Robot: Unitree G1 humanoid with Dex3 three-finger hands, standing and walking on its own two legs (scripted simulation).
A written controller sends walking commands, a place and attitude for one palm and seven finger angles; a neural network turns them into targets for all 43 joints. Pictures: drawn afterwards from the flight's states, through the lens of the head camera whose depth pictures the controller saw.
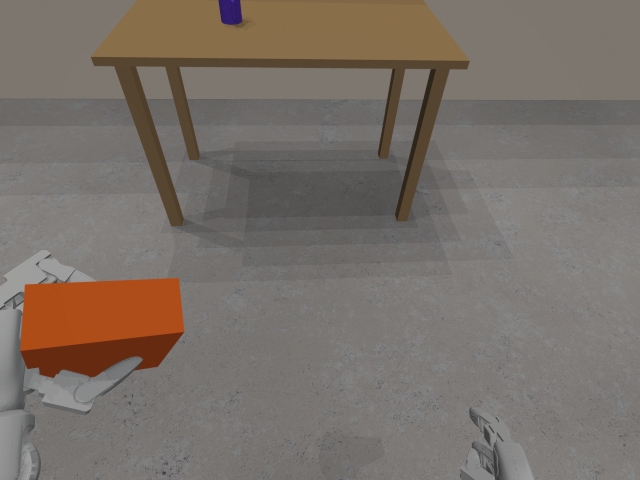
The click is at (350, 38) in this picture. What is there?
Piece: table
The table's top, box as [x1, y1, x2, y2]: [91, 0, 469, 68]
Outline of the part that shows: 91,56 94,65 466,68 469,61 422,0 240,0 242,21 234,25 228,25 221,22 218,0 136,0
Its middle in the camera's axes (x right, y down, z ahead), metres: -0.13 -0.76 +1.39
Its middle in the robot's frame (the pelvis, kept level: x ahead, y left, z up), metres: +1.54 +0.22 -0.03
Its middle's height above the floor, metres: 0.74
